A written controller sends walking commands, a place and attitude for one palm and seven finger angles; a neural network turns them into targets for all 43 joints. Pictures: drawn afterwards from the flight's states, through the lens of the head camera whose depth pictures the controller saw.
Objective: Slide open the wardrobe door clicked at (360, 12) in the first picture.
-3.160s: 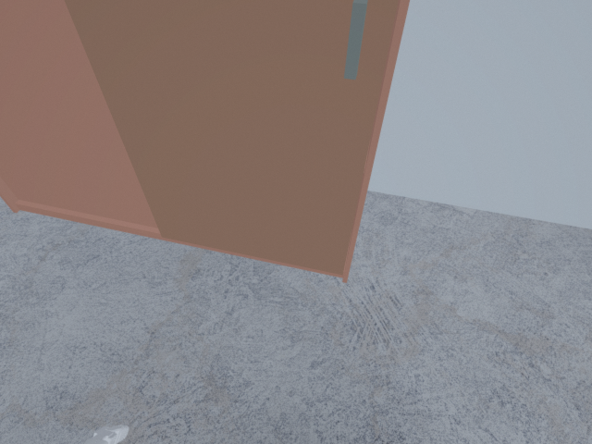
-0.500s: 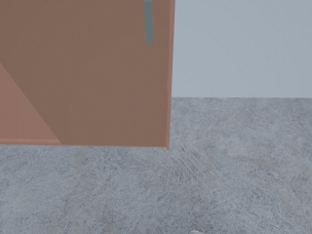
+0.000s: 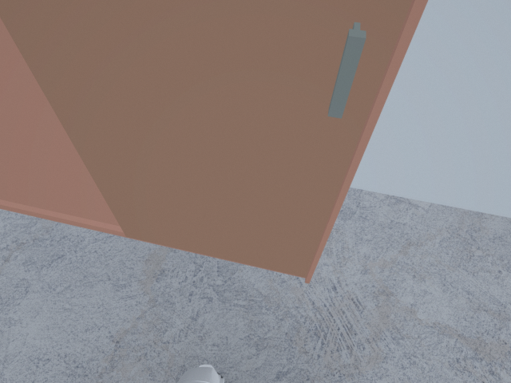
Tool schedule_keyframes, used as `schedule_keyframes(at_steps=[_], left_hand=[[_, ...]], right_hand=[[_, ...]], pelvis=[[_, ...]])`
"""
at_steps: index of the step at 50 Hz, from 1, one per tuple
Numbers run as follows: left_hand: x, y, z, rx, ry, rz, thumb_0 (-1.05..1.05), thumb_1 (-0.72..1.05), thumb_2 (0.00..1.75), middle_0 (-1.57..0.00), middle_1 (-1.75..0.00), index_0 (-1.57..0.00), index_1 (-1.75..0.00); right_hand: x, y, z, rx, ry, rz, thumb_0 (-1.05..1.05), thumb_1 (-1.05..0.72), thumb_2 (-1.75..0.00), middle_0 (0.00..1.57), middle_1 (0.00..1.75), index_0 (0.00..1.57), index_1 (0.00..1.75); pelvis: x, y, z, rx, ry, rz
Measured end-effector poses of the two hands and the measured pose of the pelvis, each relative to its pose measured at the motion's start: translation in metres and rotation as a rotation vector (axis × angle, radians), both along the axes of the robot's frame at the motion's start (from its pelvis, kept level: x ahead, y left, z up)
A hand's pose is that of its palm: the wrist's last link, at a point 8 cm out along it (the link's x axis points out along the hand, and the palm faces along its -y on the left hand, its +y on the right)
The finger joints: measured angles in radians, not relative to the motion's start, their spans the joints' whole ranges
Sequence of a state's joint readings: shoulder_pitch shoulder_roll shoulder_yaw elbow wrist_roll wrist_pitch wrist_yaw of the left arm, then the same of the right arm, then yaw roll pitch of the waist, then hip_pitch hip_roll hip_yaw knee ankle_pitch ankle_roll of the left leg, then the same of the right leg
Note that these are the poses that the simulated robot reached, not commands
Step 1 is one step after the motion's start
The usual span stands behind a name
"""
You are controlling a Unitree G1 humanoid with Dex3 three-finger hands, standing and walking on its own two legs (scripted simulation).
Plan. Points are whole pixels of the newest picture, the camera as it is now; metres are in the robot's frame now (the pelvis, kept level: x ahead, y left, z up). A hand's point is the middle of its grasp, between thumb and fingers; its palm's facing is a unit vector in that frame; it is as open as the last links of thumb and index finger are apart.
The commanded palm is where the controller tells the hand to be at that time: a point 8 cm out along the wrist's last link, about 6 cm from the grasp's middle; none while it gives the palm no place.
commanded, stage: take the last steps up to it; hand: right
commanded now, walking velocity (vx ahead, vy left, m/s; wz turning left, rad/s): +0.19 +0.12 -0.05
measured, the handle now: (345, 71) +0.59 -0.07 +0.19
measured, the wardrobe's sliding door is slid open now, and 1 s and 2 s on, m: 0.00 0.00 0.00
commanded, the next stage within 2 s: come to a stop and stand still in 0.08 s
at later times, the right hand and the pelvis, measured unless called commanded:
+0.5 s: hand out of the picture +0.11 -0.13 -0.18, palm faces +0.13 +0.98 -0.16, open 7.4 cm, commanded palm none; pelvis +0.12 +0.03 +0.01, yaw -1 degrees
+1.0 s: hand out of the picture +0.12 -0.12 -0.17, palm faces +0.07 +0.98 -0.21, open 7.4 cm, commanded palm none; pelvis +0.04 +0.07 -0.01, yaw -3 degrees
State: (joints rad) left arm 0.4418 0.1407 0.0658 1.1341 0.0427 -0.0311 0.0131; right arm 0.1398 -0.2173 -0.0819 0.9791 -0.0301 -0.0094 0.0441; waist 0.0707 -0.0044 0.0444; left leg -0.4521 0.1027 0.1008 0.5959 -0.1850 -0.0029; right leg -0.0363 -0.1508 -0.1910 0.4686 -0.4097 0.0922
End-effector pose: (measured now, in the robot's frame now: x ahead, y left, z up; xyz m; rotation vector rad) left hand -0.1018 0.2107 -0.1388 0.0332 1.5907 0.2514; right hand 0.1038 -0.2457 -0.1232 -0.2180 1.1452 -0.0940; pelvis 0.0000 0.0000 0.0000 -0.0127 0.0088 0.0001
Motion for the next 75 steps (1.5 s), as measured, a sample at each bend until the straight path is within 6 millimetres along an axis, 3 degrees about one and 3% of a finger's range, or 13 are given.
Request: schedule_keyframes(at_steps=[2,5,11,17,21,25,31,36,41,49,60,67,75], left_hand=[[0.012,0.014,-0.011,-0.020,0.040,-0.004,0.00,0.91,0.90,-0.20,-0.30,-0.20,-0.30],[0.053,0.034,-0.011,-0.012,0.023,-0.031,0.01,0.91,0.90,-0.20,-0.30,-0.20,-0.30],[0.180,0.063,0.004,0.045,-0.182,-0.131,0.01,0.91,0.90,-0.20,-0.30,-0.20,-0.30],[0.291,0.055,0.014,0.077,-0.368,-0.215,0.00,0.91,0.90,-0.19,-0.30,-0.20,-0.30],[0.333,0.037,0.020,0.069,-0.434,-0.251,0.00,0.91,0.90,-0.19,-0.30,-0.20,-0.30],[0.347,0.029,0.023,0.055,-0.461,-0.270,0.00,0.91,0.90,-0.20,-0.30,-0.20,-0.30],[0.332,0.042,0.017,0.028,-0.451,-0.261,0.00,0.91,0.90,-0.20,-0.30,-0.20,-0.30],[0.306,0.076,0.004,0.040,-0.464,-0.243,0.00,0.90,0.90,-0.20,-0.30,-0.21,-0.30],[0.272,0.104,0.002,0.096,-0.458,-0.212,0.00,0.91,0.90,-0.20,-0.30,-0.20,-0.30],[0.201,0.113,0.015,0.143,-0.431,-0.196,0.01,0.91,0.90,-0.20,-0.30,-0.20,-0.30],[0.133,0.129,0.021,0.133,-0.343,-0.167,0.01,0.91,0.90,-0.20,-0.30,-0.20,-0.30],[0.087,0.127,0.022,0.174,-0.283,-0.198,0.00,0.91,0.90,-0.20,-0.30,-0.20,-0.30],[0.082,0.112,0.019,0.134,-0.293,-0.212,0.01,0.91,0.90,-0.20,-0.30,-0.20,-0.30]], right_hand=[[0.020,0.014,-0.005,-0.014,-0.023,-0.002,0.00,-0.91,-0.90,0.19,0.30,0.19,0.30],[0.026,0.033,-0.004,-0.005,-0.005,-0.037,0.00,-0.91,-0.90,0.19,0.30,0.19,0.30],[0.010,0.051,-0.005,0.009,0.093,-0.132,0.00,-0.94,-0.89,0.20,0.30,0.20,0.30],[-0.006,0.065,-0.021,0.062,0.214,-0.178,0.00,-0.93,-0.89,0.20,0.30,0.20,0.30],[-0.007,0.067,-0.031,0.088,0.258,-0.214,0.00,-0.92,-0.89,0.20,0.30,0.20,0.30],[0.000,0.064,-0.025,0.071,0.252,-0.217,0.01,-0.92,-0.89,0.20,0.30,0.20,0.30],[0.009,0.055,-0.014,0.006,0.183,-0.211,0.00,-0.91,-0.89,0.20,0.30,0.20,0.30],[0.008,0.057,-0.015,-0.054,0.085,-0.157,0.00,-0.91,-0.89,0.20,0.30,0.19,0.30],[0.005,0.066,-0.018,-0.043,0.005,-0.157,0.01,-0.91,-0.89,0.20,0.30,0.19,0.30],[0.008,0.073,-0.017,0.009,-0.068,-0.099,0.01,-0.91,-0.89,0.20,0.30,0.20,0.30],[-0.081,0.055,-0.001,-0.061,0.037,-0.133,0.01,-0.91,-0.89,0.20,0.30,0.20,0.30],[-0.095,0.027,-0.006,-0.073,0.013,-0.141,0.01,-0.91,-0.89,0.20,0.30,0.20,0.30],[-0.137,0.031,-0.001,-0.065,0.066,-0.134,0.01,-0.91,-0.89,0.20,0.30,0.19,0.30]], pelvis=[[0.017,0.014,-0.009,0.005,-0.001,-0.002],[0.038,0.025,-0.005,0.016,-0.011,-0.014],[0.080,0.038,0.009,0.036,-0.009,-0.045],[0.112,0.035,0.006,0.064,-0.022,-0.031],[0.124,0.032,0.003,0.037,-0.038,-0.023],[0.119,0.033,0.007,0.034,-0.041,-0.025],[0.100,0.047,0.007,0.029,-0.037,-0.026],[0.086,0.069,-0.009,0.002,-0.036,-0.026],[0.076,0.070,-0.016,0.052,-0.083,-0.070],[0.045,0.070,-0.011,0.048,-0.090,-0.053],[-0.003,0.075,0.003,0.028,-0.082,-0.047],[-0.032,0.062,-0.002,0.030,-0.072,-0.068],[-0.053,0.058,0.005,0.034,-0.064,-0.048]])
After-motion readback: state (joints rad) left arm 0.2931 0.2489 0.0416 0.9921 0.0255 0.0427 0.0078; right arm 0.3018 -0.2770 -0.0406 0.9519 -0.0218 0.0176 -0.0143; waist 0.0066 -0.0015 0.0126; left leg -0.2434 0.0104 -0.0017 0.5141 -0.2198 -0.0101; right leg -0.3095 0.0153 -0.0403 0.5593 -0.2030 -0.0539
